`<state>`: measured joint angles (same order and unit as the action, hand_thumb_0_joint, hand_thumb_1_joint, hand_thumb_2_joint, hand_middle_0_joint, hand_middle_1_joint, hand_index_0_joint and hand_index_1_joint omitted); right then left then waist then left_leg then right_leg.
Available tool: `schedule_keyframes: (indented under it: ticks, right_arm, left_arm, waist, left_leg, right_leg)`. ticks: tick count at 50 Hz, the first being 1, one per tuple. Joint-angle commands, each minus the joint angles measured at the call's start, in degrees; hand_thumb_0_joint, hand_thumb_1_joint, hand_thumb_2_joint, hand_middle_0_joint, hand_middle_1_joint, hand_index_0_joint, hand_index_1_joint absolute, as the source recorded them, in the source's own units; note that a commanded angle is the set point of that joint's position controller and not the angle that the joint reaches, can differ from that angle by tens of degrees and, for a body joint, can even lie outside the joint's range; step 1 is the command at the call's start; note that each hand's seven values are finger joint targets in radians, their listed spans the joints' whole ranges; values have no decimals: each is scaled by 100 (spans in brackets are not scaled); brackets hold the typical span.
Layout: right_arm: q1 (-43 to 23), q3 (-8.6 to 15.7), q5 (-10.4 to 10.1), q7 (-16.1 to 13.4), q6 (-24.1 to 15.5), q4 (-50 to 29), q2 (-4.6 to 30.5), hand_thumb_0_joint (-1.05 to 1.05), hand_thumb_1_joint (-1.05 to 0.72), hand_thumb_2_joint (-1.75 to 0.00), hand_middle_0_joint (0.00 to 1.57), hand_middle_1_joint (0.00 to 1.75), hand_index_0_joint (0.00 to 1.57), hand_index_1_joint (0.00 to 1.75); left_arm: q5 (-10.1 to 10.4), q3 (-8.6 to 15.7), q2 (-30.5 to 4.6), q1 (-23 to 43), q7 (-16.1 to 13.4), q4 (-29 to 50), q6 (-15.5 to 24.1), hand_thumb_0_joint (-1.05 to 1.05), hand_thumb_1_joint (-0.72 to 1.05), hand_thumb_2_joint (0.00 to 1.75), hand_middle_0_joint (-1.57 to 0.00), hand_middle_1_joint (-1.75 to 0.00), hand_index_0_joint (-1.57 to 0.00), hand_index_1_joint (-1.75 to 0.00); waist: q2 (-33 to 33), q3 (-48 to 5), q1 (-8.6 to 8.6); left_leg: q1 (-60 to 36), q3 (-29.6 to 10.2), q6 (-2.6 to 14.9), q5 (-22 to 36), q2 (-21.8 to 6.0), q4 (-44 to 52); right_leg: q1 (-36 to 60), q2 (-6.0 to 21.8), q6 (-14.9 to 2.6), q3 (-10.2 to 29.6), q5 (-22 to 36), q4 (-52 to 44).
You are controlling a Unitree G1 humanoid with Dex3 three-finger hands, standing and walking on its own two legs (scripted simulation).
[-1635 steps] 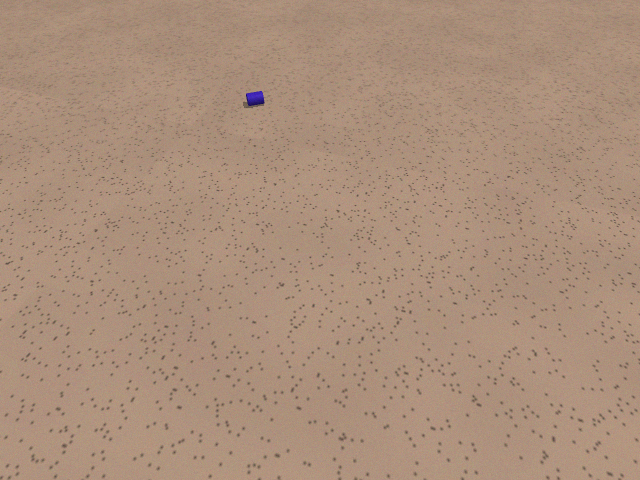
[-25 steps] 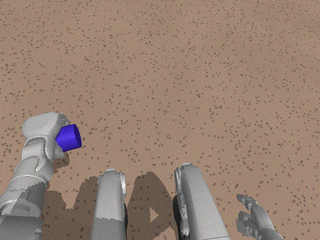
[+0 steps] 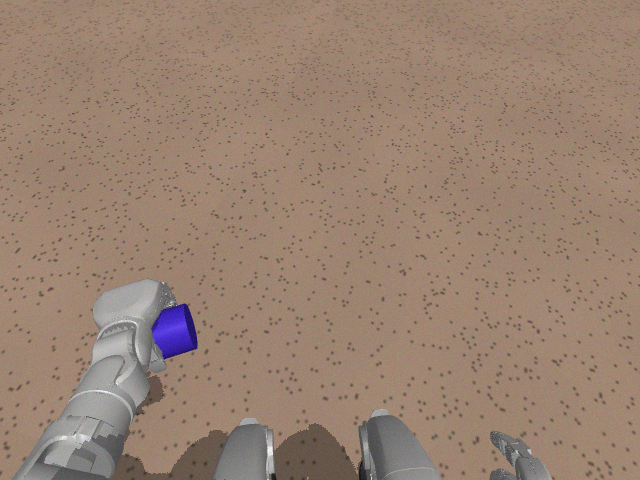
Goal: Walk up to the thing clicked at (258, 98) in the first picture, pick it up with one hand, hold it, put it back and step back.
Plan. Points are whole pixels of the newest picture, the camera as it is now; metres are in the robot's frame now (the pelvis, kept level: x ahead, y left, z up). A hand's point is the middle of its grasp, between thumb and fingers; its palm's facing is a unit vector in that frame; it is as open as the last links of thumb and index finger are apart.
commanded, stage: lift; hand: left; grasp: from above
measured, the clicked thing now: (159, 335) +0.34 +0.23 -0.11
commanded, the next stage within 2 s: hold in 0.40 s
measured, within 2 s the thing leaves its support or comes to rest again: neither
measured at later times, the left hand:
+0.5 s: hand (142, 301) +0.35 +0.22 +0.00, palm faces -0.42 -0.15 -0.89, open 9.5 cm
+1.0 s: hand (136, 287) +0.35 +0.22 +0.03, palm faces -0.42 -0.12 -0.90, open 9.4 cm
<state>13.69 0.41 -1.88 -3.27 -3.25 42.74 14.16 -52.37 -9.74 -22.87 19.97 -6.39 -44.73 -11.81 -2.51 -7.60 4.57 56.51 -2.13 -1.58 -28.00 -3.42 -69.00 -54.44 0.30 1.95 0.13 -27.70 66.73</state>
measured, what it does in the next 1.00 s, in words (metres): rises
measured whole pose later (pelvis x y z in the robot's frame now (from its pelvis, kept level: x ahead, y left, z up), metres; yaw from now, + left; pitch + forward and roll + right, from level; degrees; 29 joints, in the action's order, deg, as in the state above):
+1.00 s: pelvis +0.04 +0.00 +0.08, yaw +0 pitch +4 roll +0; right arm 13.4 1.5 -1.9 -1.0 -2.4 42.1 14.9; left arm -53.8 -13.0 -18.4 18.5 -3.8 -44.5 -13.0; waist -2.5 -3.3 2.1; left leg 23.5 0.9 -1.5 -17.9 -2.5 -37.4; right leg -23.0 1.5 1.9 1.6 -18.2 37.1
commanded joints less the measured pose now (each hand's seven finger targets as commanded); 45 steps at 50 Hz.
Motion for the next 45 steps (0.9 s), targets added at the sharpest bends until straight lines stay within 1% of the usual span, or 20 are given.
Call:
schedule_keyframes:
  ticks: [1, 3, 4, 7, 9, 10, 11, 14, 16, 18, 20, 22, 24, 25, 28, 32, 36, 39, 43, 45]
  right_arm:
    - [196, 304, 7, -42, -298, -497, 828, 0, -89, -90, 20, 30, 20, 30]
    - [253, 308, 11, -23, -318, -456, 816, 0, -89, -90, 20, 30, 20, 30]
    - [254, 320, 6, -16, -323, -465, 833, 0, -89, -90, 20, 30, 20, 30]
    - [258, 328, 24, -4, -336, -454, 832, 0, -89, -90, 20, 30, 20, 30]
    - [220, 326, 36, 5, -339, -456, 798, 0, -89, -90, 20, 30, 20, 30]
    - [250, 329, 37, 10, -342, -438, 808, 0, -88, -90, 20, 30, 20, 30]
    - [228, 335, 42, 20, -334, -467, 823, 0, -88, -90, 20, 30, 20, 30]
    - [191, 338, 24, 33, -294, -488, 832, 0, -88, -90, 20, 30, 20, 30]
    - [169, 353, 26, 41, -290, -460, 818, 0, -88, -89, 20, 30, 20, 30]
    - [187, 346, 30, 62, -293, -433, 819, 0, -88, -89, 20, 30, 20, 30]
    - [157, 363, 22, 68, -279, -455, 851, 0, -88, -90, 20, 30, 20, 30]
    - [100, 351, 14, 83, -276, -499, 822, 0, -88, -90, 20, 30, 20, 30]
    - [58, 360, 19, 94, -272, -499, 815, 0, -88, -90, 20, 30, 20, 30]
    - [43, 367, 16, 99, -271, -497, 802, 0, -88, -90, 20, 30, 20, 30]
    - [21, 386, 4, 103, -245, -546, 852, 0, -88, -89, 20, 30, 20, 30]
    - [-47, 372, 2, 111, -218, -568, 829, 0, -88, -89, 20, 30, 20, 30]
    - [-148, 373, 1, 122, -219, -600, 837, 0, -88, -89, 20, 30, 20, 30]
    - [-175, 384, -4, 142, -204, -626, 857, 0, -88, -89, 20, 30, 20, 30]
    - [-192, 386, -8, 170, -189, -677, 859, 0, -88, -89, 20, 30, 20, 30]
    - [-229, 397, -20, 174, -173, -721, 864, 0, -88, -89, 20, 30, 20, 30]
  left_arm:
    - [-74, 401, -1138, 1800, -293, 918, 43, 0, 90, 53, -132, -27, -129, -31]
    - [-93, 362, -1034, 1869, -335, 936, 54, 0, 91, 54, -133, -29, -130, -32]
    - [-110, 429, -1117, 1932, -370, 960, 52, 0, 91, 54, -132, -29, -129, -32]
    - [-176, 466, -1168, 1972, -434, 992, 106, 0, 90, 56, -131, -30, -128, -33]
    - [-188, 364, -999, 2086, -467, 1001, 125, 0, 91, 58, -132, -32, -129, -35]
    - [-192, 423, -1036, 2022, -488, 926, 111, 0, 90, 58, -131, -31, -128, -34]
    - [-196, 443, -1075, 1995, -508, 928, 88, 0, 91, 56, -132, -28, -128, -32]
    - [-151, 338, -949, 2170, -525, 907, 31, 0, 91, 60, -132, -31, -128, -34]
    - [-112, 338, -917, 2111, -523, 780, -18, 0, 90, 61, -131, -30, -127, -34]
    - [-81, 264, -787, 2085, -485, 646, -50, 0, 89, 60, -131, -29, -127, -34]
    - [-89, 303, -876, 1986, -452, 614, -60, 0, 89, 58, -132, -28, -128, -33]
    - [-71, 187, -718, 2006, -389, 592, -21, 0, 89, 61, -132, -29, -128, -33]
    - [-102, 216, -747, 2010, -363, 647, -3, 0, 88, 60, -131, -29, -127, -33]
    - [-114, 240, -752, 1928, -365, 691, 4, 0, 87, 58, -131, -27, -126, -31]
    - [-176, 288, -879, 2057, -337, 882, 0, 0, 92, 53, -131, -28, -129, -31]
    - [-263, 235, -839, 2123, -313, 1011, 4, 0, 91, 54, -131, -28, -128, -31]
    - [-204, 244, -847, 2201, -299, 1140, -32, 0, 93, 55, -133, -28, -129, -31]
    - [-201, 200, -781, 2112, -240, 1064, -73, 0, 93, 52, -133, -26, -130, -29]
    - [-231, 121, -692, 2006, -99, 1099, -114, 0, 91, 50, -132, -24, -129, -27]
    - [-215, 158, -771, 2075, -28, 1264, -99, 0, 91, 52, -132, -24, -129, -28]
  waist:
    - [-220, -1760, -73]
    - [-223, -1713, -29]
    - [-191, -1789, -68]
    - [-277, -1620, -65]
    - [-288, -1538, -45]
    - [-196, -1550, -42]
    - [-232, -1591, -98]
    - [-57, -1523, -40]
    - [10, -1450, -72]
    - [1, -1388, -65]
    - [19, -1367, -123]
    - [139, -1194, -85]
    - [100, -1230, -116]
    - [56, -1259, -186]
    - [-128, -1285, -163]
    - [75, -1277, -177]
    - [55, -1173, -212]
    - [118, -1153, -191]
    - [119, -1218, -249]
    - [-11, -1231, -279]
  left_leg:
    - [-1960, 164, 161, 1056, 313, 1612]
    - [-2173, 167, 152, 1236, 302, 1766]
    - [-2351, 171, 146, 1371, 311, 1851]
    - [-2605, 186, 127, 1418, 311, 2113]
    - [-2717, 203, 129, 1435, 322, 2239]
    - [-2782, 187, 128, 1475, 325, 2315]
    - [-2943, 218, 119, 1553, 337, 2402]
    - [-3121, 239, 143, 1652, 349, 2571]
    - [-3159, 266, 152, 1717, 366, 2664]
    - [-3248, 255, 133, 1779, 364, 2789]
    - [-3385, 268, 130, 1848, 365, 2905]
    - [-3341, 288, 149, 1791, 388, 2976]
    - [-3381, 338, 155, 1853, 419, 3043]
    - [-3433, 331, 141, 1931, 418, 3092]
    - [-3748, 334, 100, 2110, 388, 3218]
    - [-3875, 319, 122, 2293, 393, 3311]
    - [-3902, 358, 126, 2204, 418, 3411]
    - [-4044, 374, 135, 2318, 409, 3450]
    - [-4134, 350, 138, 2541, 396, 3503]
    - [-4241, 358, 112, 2612, 376, 3558]
  right_leg:
    - [1354, -250, -260, -130, 1057, -1551]
    - [1522, -252, -249, -117, 1232, -1693]
    - [1698, -240, -237, -114, 1362, -1773]
    - [1824, -230, -236, -103, 1380, -2005]
    - [1934, -214, -216, -66, 1420, -2183]
    - [2056, -211, -217, -52, 1456, -2238]
    - [2192, -194, -214, -71, 1518, -2327]
    - [2422, -180, -170, -28, 1648, -2598]
    - [2573, -171, -150, -1, 1742, -2725]
    - [2623, -173, -154, -12, 1769, -2794]
    - [2721, -177, -162, -30, 1813, -2896]
    - [2815, -175, -137, -10, 1774, -3009]
    - [2966, -158, -126, 26, 1870, -3073]
    - [3020, -169, -137, 24, 1918, -3072]
    - [3017, -189, -179, -22, 2025, -3110]
    - [3208, -191, -162, -17, 2198, -3217]
    - [3348, -172, -147, 31, 2145, -3344]
    - [3436, -165, -139, 22, 2262, -3396]
    - [3550, -176, -151, 0, 2440, -3404]
    - [3587, -198, -168, -34, 2451, -3411]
